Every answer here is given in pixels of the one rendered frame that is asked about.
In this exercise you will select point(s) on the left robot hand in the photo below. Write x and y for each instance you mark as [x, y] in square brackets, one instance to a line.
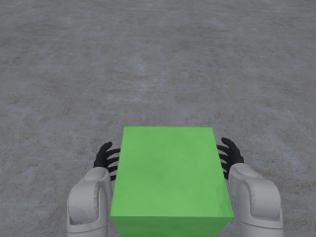
[103, 161]

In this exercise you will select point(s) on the right robot forearm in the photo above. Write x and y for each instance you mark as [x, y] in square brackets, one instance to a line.
[259, 202]

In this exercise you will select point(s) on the carton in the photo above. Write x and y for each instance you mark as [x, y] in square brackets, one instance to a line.
[170, 183]

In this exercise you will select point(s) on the left robot forearm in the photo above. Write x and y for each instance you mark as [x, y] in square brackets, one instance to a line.
[87, 205]

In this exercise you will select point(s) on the right robot hand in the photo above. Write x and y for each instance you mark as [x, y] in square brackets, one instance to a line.
[233, 155]

